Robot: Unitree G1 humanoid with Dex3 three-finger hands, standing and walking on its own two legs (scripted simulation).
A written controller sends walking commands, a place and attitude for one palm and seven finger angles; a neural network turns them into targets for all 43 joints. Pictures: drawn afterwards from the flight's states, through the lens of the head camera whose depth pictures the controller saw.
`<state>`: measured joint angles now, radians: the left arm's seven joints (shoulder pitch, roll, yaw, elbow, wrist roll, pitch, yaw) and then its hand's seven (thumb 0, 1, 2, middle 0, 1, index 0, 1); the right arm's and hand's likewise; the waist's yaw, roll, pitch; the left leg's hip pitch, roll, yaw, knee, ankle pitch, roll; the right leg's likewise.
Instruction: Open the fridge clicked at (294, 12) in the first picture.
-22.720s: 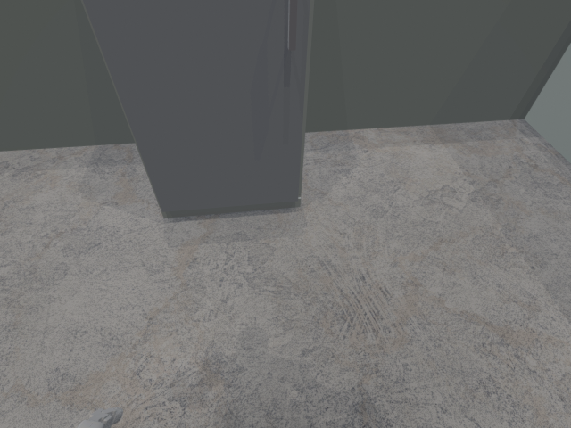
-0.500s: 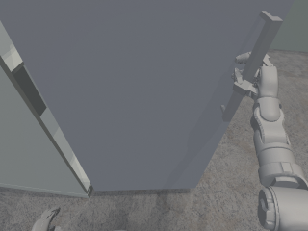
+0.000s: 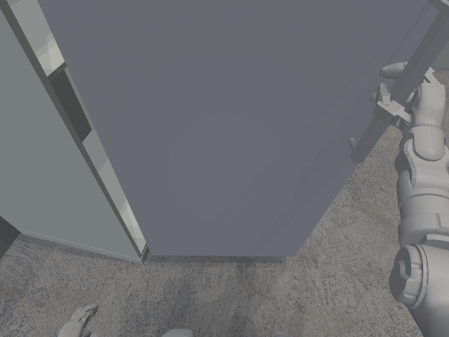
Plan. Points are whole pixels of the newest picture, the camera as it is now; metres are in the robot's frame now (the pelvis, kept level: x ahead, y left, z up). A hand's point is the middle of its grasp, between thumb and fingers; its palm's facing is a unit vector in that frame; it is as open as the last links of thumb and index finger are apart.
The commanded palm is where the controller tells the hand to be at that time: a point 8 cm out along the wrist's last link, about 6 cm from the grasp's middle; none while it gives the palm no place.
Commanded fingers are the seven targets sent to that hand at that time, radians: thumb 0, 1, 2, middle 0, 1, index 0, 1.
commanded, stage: stop walking and hold the door back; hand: right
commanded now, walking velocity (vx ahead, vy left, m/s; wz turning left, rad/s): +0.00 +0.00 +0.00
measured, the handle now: (389, 94) +0.51 -0.20 +0.19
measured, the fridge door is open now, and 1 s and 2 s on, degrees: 77 78 77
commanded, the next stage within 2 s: loosen the grip on the handle in 0.44 s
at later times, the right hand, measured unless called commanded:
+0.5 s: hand (387, 121) +0.44 -0.18 +0.19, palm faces +0.11 +0.98 -0.18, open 5.5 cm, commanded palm +0.42 -0.25 +0.17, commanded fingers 0.00 -0.90 -0.90 0.45 1.40 0.45 1.40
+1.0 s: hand (383, 121) +0.46 -0.19 +0.18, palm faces +0.09 +0.98 -0.18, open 13.2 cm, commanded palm +0.42 -0.24 +0.18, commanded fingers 0.00 0.55 -0.20 0.26 1.17 0.26 1.17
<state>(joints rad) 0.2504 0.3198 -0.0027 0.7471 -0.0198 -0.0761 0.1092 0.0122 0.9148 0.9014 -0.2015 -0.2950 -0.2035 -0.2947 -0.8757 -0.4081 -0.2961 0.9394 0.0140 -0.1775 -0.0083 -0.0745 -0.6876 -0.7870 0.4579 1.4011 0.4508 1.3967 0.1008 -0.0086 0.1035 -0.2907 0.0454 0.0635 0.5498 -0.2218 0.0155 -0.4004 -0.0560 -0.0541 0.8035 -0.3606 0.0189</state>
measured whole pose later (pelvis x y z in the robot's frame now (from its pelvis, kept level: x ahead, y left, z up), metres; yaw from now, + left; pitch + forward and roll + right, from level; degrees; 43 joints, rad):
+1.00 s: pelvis +0.00 -0.01 -0.01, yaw +3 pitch +4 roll +0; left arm 0.35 0.29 0.00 0.70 -0.02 -0.13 0.04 0.01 0.91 0.90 -0.20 -0.29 -0.20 -0.29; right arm -0.72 -0.43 -0.26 0.80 0.04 -0.36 0.07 0.00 0.41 -0.27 0.44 1.35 0.35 1.30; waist 0.07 0.02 -0.01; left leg -0.45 0.01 0.03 0.63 -0.26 0.01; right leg -0.44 -0.06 -0.06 0.62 -0.25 0.01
